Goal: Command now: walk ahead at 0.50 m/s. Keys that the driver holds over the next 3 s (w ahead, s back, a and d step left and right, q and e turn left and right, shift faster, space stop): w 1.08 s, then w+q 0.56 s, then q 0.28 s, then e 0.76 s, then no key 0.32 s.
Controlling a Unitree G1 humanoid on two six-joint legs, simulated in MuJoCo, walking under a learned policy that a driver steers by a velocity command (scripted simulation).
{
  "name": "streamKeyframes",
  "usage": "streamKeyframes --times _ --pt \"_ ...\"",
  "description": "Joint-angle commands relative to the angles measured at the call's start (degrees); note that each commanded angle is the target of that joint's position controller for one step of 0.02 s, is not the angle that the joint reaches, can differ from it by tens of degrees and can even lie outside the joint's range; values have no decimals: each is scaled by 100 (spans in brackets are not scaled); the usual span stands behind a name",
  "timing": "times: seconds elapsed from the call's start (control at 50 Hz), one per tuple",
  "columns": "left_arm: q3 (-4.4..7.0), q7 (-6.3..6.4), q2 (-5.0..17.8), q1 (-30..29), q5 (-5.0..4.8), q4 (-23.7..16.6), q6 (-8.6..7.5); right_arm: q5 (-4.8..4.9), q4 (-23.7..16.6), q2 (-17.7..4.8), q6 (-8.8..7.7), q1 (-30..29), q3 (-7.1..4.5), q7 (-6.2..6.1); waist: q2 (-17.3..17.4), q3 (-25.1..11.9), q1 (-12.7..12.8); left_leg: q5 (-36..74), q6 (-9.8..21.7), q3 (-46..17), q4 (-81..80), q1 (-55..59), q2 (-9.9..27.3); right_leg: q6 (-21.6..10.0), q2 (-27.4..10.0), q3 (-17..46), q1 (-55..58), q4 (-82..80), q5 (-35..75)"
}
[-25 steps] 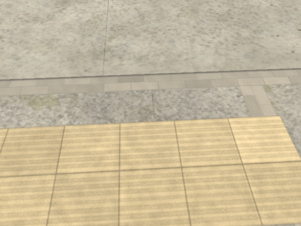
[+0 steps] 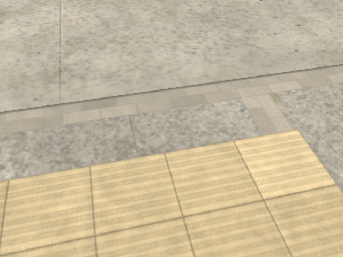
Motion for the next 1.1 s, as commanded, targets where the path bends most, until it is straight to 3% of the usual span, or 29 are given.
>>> streamKeyframes --times 0.02,0.04,0.08,0.1,0.12,0.14,0.16,0.18,0.2,0.22,0.26,0.3,0.36,0.44,0.48,0.5,0.52,0.54,0.56,0.6,0.64,0.7,0.92,0.98,1.02,1.04,1.06,1.08,1.1 --pt "27 0 212 -547 -143 -446 -106 -269 12 -548 116 252 -58 -118 810 1375 -175 4203 870 -1895 -700 -524 1318 -109 -447 276 97 -1533 -157" --pt "103 29 436 80 -167 -242 -84 -315 55 -619 151 174 -77 -144 798 1092 85 4718 912 -1841 -152 -362 1341 -149 -550 154 612 -1868 -51" --pt "227 42 693 1625 44 327 -30 -210 163 -561 181 246 -102 -73 185 371 685 5079 824 -1115 1901 -848 874 -122 -143 -457 2785 -2454 -89" --pt "286 4 840 2496 150 618 5 -62 202 -570 173 180 -179 1 -538 -52 1120 2006 591 -483 3788 -2208 204 -262 -334 -333 4472 -1978 431" --pt "316 -33 1044 2933 144 735 -40 246 45 -479 171 559 -239 -118 -1023 -745 897 15 349 -580 5156 -4092 51 -442 -1241 473 6395 434 3007" --pt "228 -1 808 3007 97 624 -103 337 -153 -692 137 220 -214 -233 -929 -1044 1164 477 351 -490 4958 -5415 340 -726 -1610 877 6972 550 2589" --pt "219 76 737 3082 110 621 -83 177 -288 -677 152 -340 -204 -213 -741 -950 1330 834 411 -420 4888 -5994 571 -976 -1638 1138 6651 170 528" --pt "359 280 1086 3017 92 654 -67 97 -517 -512 172 -729 -153 -116 -1188 -1082 1232 1163 329 -317 5173 -6345 674 -1713 -2187 2362 5975 -638 -2751" --pt "107 346 342 2477 4 534 -127 -167 -644 -778 155 -1409 -243 -13 185 -528 1027 2661 218 -681 3609 -5878 1034 -1266 -1679 1939 4624 -1225 -3989" --pt "108 383 433 2246 54 459 -172 -174 -672 -602 185 -1360 -244 101 -512 -212 797 2916 91 -686 3175 -5334 1123 -1447 -1942 2306 3472 -1361 -4016" --pt "18 421 291 1805 66 403 -280 -142 -860 -211 271 -1834 -135 242 30 798 346 4131 -348 -496 746 -3813 1317 -1219 -1221 1221 1114 -2053 -2471" --pt "42 414 386 1548 -88 295 -320 -45 -963 -82 186 -1760 -25 260 -401 558 97 5050 -321 -448 -614 -2542 1260 -936 -759 449 631 -1987 -1505" --pt "93 293 531 1789 -246 290 -341 84 -958 -298 173 -2038 -23 238 -221 341 262 5582 -174 -159 -1520 -1657 911 -850 -676 279 1054 -2074 -1270" --pt "90 273 504 2428 -45 534 -176 28 -1137 -497 189 -2564 -116 204 158 642 427 4544 85 53 -2294 -1903 770 -849 -854 321 2459 -1558 -1018" --pt "101 265 518 2551 25 550 -117 -48 -656 -738 72 -1162 -254 179 376 -80 -87 4225 266 64 -2749 -240 532 -665 -421 -102 2429 291 -630" --pt "45 260 296 2709 2 364 -116 -102 -559 -1234 -9 -309 -376 121 1013 -839 -287 3786 561 -1574 -2977 927 1826 -537 -93 -396 1652 2068 -2165" --pt "-8 216 -163 3318 -190 340 -118 -15 -508 -1744 53 -33 -502 99 2280 -1521 -35 3409 1397 -4373 -3963 2206 3145 -335 888 -453 -124 4055 -5823" --pt "103 237 393 2713 -24 294 -82 166 -568 -1436 153 -517 -453 96 1266 -949 -3 2323 1212 -4355 -4261 1825 2831 -406 565 64 -879 4296 -5527" --pt "127 225 383 2056 -22 85 -97 139 -678 -1134 153 -1083 -369 75 1008 -67 126 2509 1044 -3450 -4315 1025 2653 -417 298 25 -1103 4158 -4970" --pt "138 237 219 1817 50 66 -89 93 -693 -768 59 -1463 -295 68 856 392 478 4448 758 -2310 -4459 -71 2185 -333 -25 55 -505 3392 -4429" --pt "118 213 29 2042 70 197 27 106 -545 -539 -29 -1260 -244 28 914 283 690 5408 687 -1764 -4563 -467 1956 -210 -4 -11 89 3154 -4302" --pt "148 180 31 1570 26 73 129 153 -437 -694 -93 -930 -263 -18 804 262 763 5923 719 -1335 -4760 -311 1853 -90 -1 -100 -157 2728 -3917" --pt "52 119 49 -650 -37 -645 55 81 -134 -760 -62 26 -252 -36 834 786 244 6445 717 -837 -4781 571 1893 -100 149 -544 -269 173 -2909" --pt "123 175 196 -308 -48 -629 -20 49 -89 -827 -76 -129 -267 -88 864 660 524 7704 584 -728 -4198 808 1981 -361 366 -599 467 -263 -3435" --pt "243 254 354 1204 4 -111 -121 91 -107 -864 -62 -320 -265 -85 608 -91 1161 8427 411 -380 -2497 540 1643 -579 674 -743 2252 -791 -3354" --pt "359 316 748 2217 129 101 -184 141 -265 -674 -75 -322 -200 -59 197 -764 1484 6915 304 -214 -957 -533 1400 -863 -343 382 3691 -861 -3880" --pt "491 302 1323 2610 191 119 -161 371 -357 -90 -56 362 -103 12 -1120 -1513 1243 2841 24 170 1346 -2543 319 -1771 -2058 3290 5184 -1455 -4307" --pt "435 260 1026 2073 -31 58 -60 195 -353 -752 -28 -41 -277 -9 -280 -1275 1120 2500 137 -572 1808 -3062 464 -1675 -1859 3683 4687 -1920 -4817" --pt "343 250 740 1389 -63 -101 -66 180 -524 -779 -26 -564 -312 9 -29 -400 899 3015 185 -639 1696 -3212 760 -1469 -1693 2674 3817 -2021 -4823"
Next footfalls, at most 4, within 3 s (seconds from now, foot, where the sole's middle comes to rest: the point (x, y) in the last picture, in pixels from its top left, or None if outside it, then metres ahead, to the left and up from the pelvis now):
0.10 right None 0.22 -0.12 -0.87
0.50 left None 0.48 0.07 -0.87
1.04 right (181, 220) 0.77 -0.11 -0.87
1.60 left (137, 178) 1.03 0.09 -0.87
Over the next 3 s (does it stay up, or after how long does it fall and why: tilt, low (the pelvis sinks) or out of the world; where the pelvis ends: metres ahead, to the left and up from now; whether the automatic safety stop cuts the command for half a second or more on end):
stays up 1.06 0.08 -0.09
